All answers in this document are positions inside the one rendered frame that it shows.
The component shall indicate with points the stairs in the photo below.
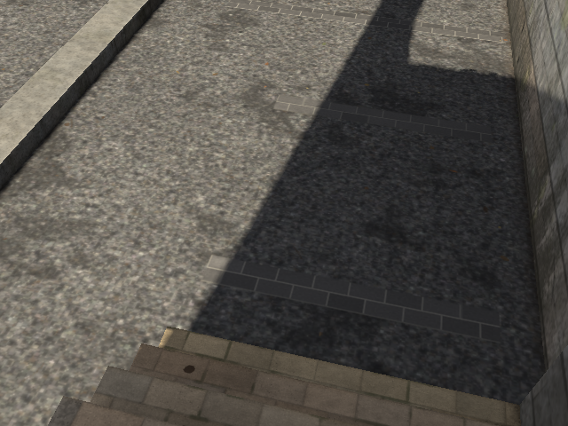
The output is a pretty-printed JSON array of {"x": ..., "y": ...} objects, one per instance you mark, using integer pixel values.
[{"x": 193, "y": 379}]

